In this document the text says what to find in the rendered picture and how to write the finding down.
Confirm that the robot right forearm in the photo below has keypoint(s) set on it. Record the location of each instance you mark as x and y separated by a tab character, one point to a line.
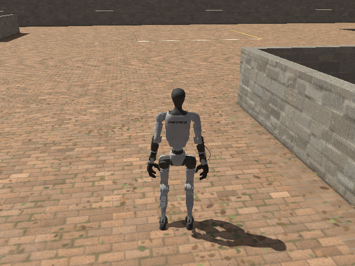
201	152

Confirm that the robot left hand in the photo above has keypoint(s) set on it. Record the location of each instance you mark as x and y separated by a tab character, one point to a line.
150	170

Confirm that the left robot upper arm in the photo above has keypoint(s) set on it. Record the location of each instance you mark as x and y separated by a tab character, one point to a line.
158	127

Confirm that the left robot foot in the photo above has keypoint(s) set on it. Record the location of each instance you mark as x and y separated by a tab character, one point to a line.
163	225

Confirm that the robot left forearm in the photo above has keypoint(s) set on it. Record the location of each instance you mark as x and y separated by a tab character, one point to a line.
153	151

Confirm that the robot right hand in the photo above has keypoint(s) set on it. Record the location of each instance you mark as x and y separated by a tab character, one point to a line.
205	170

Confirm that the right robot upper arm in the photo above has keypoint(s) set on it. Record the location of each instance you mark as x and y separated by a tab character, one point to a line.
197	127

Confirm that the robot right shin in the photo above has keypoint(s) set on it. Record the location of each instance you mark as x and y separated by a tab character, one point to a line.
190	203

